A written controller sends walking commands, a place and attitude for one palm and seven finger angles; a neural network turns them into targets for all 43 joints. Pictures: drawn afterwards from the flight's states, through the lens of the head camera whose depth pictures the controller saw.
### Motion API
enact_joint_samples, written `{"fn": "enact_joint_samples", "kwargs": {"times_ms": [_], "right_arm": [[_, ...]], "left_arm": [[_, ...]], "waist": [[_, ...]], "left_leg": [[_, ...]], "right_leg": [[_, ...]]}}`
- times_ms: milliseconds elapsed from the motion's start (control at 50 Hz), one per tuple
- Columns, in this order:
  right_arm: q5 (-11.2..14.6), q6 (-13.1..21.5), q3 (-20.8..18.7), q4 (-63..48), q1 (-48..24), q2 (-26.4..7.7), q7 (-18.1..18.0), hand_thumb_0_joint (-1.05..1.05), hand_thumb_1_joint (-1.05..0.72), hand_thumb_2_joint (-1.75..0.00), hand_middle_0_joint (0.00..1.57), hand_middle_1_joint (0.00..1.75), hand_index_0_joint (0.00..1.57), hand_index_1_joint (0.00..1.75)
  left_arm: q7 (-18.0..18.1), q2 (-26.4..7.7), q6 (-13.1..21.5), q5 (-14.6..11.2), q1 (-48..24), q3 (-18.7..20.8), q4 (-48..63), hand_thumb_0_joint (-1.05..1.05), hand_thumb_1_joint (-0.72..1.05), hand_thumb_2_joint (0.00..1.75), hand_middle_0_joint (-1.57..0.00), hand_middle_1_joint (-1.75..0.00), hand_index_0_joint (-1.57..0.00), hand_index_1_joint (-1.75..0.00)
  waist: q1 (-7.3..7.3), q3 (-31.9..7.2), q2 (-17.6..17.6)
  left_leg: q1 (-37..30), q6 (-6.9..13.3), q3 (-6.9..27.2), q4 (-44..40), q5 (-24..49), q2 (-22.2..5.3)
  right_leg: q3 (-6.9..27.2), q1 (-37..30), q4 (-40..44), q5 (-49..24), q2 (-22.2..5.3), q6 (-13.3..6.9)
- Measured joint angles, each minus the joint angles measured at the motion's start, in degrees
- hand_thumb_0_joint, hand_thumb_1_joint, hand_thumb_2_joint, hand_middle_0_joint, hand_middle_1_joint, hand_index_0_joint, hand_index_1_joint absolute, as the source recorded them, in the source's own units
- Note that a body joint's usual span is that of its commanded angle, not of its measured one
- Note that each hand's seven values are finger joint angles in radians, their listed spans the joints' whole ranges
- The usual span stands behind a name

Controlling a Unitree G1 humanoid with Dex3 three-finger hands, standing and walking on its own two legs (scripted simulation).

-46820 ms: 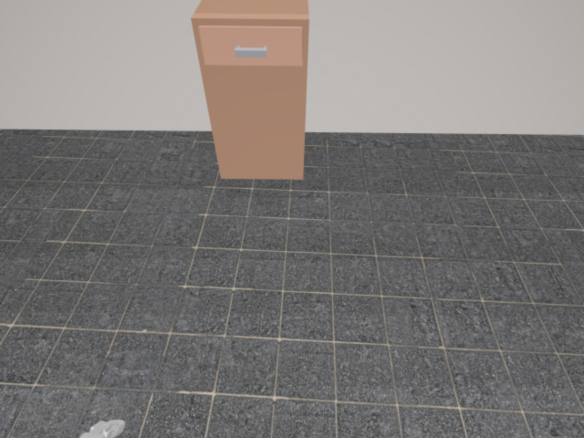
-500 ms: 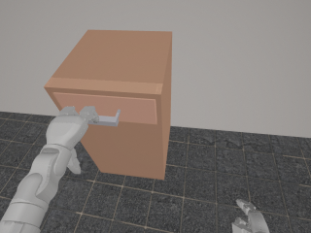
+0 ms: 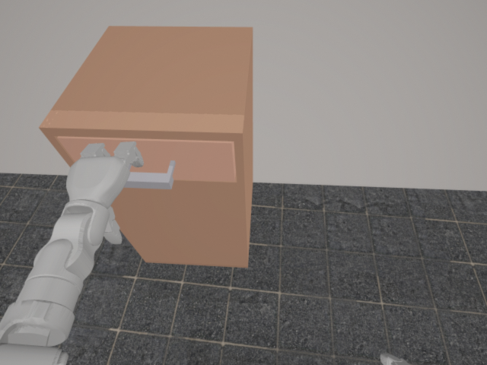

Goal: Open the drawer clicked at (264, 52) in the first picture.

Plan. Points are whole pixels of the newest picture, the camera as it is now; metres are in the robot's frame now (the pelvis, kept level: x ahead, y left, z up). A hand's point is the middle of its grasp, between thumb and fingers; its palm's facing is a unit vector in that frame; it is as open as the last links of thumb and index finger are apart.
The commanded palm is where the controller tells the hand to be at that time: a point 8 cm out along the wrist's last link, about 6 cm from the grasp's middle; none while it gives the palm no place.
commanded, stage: move the hooked fingers above the handle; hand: left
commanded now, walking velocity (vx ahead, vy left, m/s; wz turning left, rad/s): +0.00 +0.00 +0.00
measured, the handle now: (147, 172) +0.52 +0.26 -0.06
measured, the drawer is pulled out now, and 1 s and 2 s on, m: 0.00 0.00 0.00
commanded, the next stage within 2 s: none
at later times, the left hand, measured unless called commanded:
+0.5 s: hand (126, 186) +0.43 +0.26 +0.01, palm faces -0.08 +0.00 -1.00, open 13.8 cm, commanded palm +0.41 +0.25 +0.06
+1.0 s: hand (138, 181) +0.45 +0.24 -0.01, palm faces -0.08 -0.03 -1.00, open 13.8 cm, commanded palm +0.44 +0.25 +0.05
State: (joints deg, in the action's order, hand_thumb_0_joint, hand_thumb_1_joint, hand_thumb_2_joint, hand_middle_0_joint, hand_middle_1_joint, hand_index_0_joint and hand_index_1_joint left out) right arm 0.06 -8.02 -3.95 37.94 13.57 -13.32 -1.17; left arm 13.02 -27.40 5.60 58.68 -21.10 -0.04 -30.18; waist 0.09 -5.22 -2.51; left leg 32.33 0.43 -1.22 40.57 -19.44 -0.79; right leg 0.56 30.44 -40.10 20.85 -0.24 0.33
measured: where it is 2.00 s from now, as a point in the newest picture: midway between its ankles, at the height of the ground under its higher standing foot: outside the picture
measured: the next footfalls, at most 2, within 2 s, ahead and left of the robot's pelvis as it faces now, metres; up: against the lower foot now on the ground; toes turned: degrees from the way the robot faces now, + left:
none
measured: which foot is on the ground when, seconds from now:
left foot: down 0.00-1.00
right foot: down 0.00-1.00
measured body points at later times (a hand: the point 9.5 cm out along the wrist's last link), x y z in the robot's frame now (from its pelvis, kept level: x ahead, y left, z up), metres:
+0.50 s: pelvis -0.01 +0.00 -0.01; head +0.07 -0.01 +0.43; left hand +0.42 +0.25 +0.06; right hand +0.04 -0.27 -0.15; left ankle +0.00 +0.11 -0.72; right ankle -0.02 -0.13 -0.72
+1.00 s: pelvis -0.01 +0.00 -0.02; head +0.09 +0.00 +0.42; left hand +0.45 +0.24 +0.05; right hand +0.00 -0.27 -0.15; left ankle +0.00 +0.11 -0.72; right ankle -0.02 -0.13 -0.72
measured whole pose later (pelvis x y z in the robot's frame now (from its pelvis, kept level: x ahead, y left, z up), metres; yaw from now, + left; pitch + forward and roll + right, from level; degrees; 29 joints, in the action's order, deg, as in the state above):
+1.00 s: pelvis -0.01 +0.00 -0.02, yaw -1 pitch +20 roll -2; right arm -1.3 -9.4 -4.6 40.8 19.8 -14.1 -1.6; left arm 16.2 -30.5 9.5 62.2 -38.2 1.1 -54.0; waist -4.8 -8.8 -2.8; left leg 47.2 0.7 -1.0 49.7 -22.4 -2.1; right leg 0.6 44.6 -47.4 22.6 1.1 0.6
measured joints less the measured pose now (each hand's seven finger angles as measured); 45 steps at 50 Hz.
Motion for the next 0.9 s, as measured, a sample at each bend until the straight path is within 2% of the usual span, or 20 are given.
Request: {"fn": "enact_joint_samples", "kwargs": {"times_ms": [100, 200, 300, 400, 500, 600, 700, 800, 900], "right_arm": [[0.24, -0.53, 0.20, 0.09, 1.29, -0.17, -0.11, 0.01, -0.91, -0.90, 0.20, 0.30, 0.20, 0.30], [-0.12, -0.58, 0.11, 0.09, 2.08, -0.18, -0.77, 0.01, -0.91, -0.90, 0.20, 0.30, 0.20, 0.30], [-0.36, -0.31, -0.16, 0.15, 2.03, -0.39, -0.80, 0.01, -0.91, -0.90, 0.20, 0.30, 0.20, 0.30], [-0.53, -0.23, -0.37, 0.25, 2.12, -0.71, -0.17, 0.01, -0.91, -0.90, 0.20, 0.30, 0.20, 0.30], [-0.42, -0.40, -0.37, 0.77, 3.41, -0.80, -0.09, 0.01, -0.91, -0.90, 0.20, 0.30, 0.20, 0.30], [-0.58, -0.49, -0.20, 1.46, 4.94, -0.65, -0.89, 0.01, -0.91, -0.90, 0.21, 0.30, 0.20, 0.30], [-1.13, -0.49, -0.38, 1.94, 5.60, -0.97, -0.83, 0.01, -0.91, -0.90, 0.21, 0.30, 0.20, 0.30], [-1.37, -0.89, -0.19, 1.93, 5.19, -1.49, -0.16, 0.01, -0.91, -0.90, 0.20, 0.30, 0.20, 0.30], [-1.45, -1.22, -0.45, 2.02, 5.57, -1.32, -0.03, 0.01, -0.91, -0.90, 0.20, 0.30, 0.20, 0.30]], "left_arm": [[-1.80, -0.03, -1.71, -0.14, -2.16, -1.43, -4.84, 0.00, -0.49, 0.30, -0.31, -1.20, -0.32, -1.20], [-2.75, 0.20, 2.17, 0.46, -4.50, -2.14, -7.71, 0.00, -0.49, 0.30, -0.32, -1.20, -0.32, -1.20], [0.82, -0.10, 5.40, 2.65, -8.69, -0.97, -11.54, 0.00, -0.49, 0.30, -0.32, -1.20, -0.32, -1.20], [4.20, -1.32, 2.96, 4.05, -13.16, 0.50, -17.44, 0.00, -0.49, 0.30, -0.32, -1.20, -0.32, -1.20], [2.90, -2.14, 0.48, 3.61, -15.56, 0.07, -22.10, 0.00, -0.48, 0.30, -0.31, -1.20, -0.32, -1.20], [0.71, -2.84, 3.58, 3.51, -16.30, 0.36, -23.22, 0.00, -0.48, 0.30, -0.32, -1.20, -0.32, -1.20], [2.78, -3.53, 6.83, 4.63, -17.71, 1.94, -23.73, 0.00, -0.49, 0.30, -0.32, -1.20, -0.32, -1.20], [5.52, -4.88, 4.55, 5.63, -19.96, 3.39, -27.03, 0.00, -0.49, 0.30, -0.31, -1.20, -0.32, -1.20], [4.53, -5.22, 2.52, 4.90, -19.24, 3.47, -26.81, 0.00, -0.48, 0.30, -0.31, -1.20, -0.32, -1.20]], "waist": [[-0.46, -0.56, -0.18], [-1.09, -0.63, 0.44], [-2.08, -0.88, 0.85], [-3.01, -1.43, 0.52], [-3.44, -1.79, 0.20], [-4.30, -2.28, 0.54], [-5.32, -3.03, 0.56], [-6.13, -3.06, 0.17], [-5.64, -2.99, -0.19]], "left_leg": [[0.65, 0.29, -0.24, 0.20, 0.01, 0.07], [1.79, 0.37, -0.06, 1.21, -0.20, 0.10], [5.13, 0.31, 0.24, 3.68, -0.78, -0.03], [8.87, 0.25, 0.21, 5.63, -1.09, -0.34], [10.29, 0.23, 0.12, 5.92, -1.09, -0.60], [11.06, 0.11, 0.25, 6.37, -1.40, -0.86], [13.82, 0.01, 0.49, 8.70, -2.37, -1.13], [16.95, 0.12, 0.34, 10.72, -2.97, -1.27], [17.27, 0.20, -0.01, 10.38, -2.86, -1.42]], "right_leg": [[0.25, 0.64, -0.04, -0.16, -0.07, 0.27], [0.07, 1.61, -0.85, 0.02, -0.11, 0.34], [-0.19, 4.77, -3.12, 0.58, 0.03, 0.21], [-0.11, 8.54, -4.97, 0.76, 0.34, 0.17], [0.01, 10.01, -5.17, 0.63, 0.60, 0.17], [-0.10, 10.67, -5.37, 0.80, 0.86, 0.06], [-0.30, 13.24, -7.33, 1.61, 1.12, -0.04], [-0.10, 16.45, -9.35, 2.12, 1.26, 0.04], [0.26, 16.87, -8.90, 1.79, 1.40, 0.18]]}}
